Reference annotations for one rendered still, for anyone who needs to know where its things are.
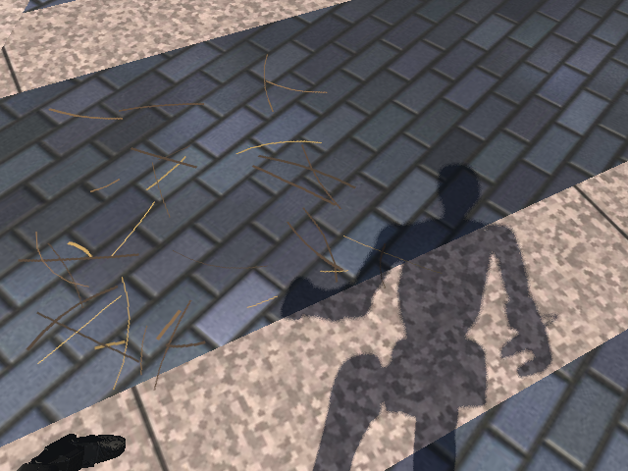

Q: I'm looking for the robot left hand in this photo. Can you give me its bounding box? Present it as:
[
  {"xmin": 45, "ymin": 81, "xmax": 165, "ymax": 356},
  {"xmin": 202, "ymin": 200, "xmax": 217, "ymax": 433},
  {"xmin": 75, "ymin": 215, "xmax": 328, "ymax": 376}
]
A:
[{"xmin": 17, "ymin": 434, "xmax": 126, "ymax": 471}]

